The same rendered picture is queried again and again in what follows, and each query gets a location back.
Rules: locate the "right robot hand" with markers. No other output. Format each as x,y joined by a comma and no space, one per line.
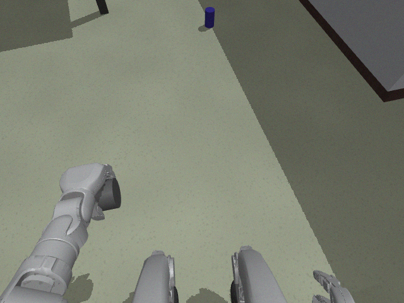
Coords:
337,293

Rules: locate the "left robot hand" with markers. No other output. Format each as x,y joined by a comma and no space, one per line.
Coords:
89,176

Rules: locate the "left robot arm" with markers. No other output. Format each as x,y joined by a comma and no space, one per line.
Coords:
45,275

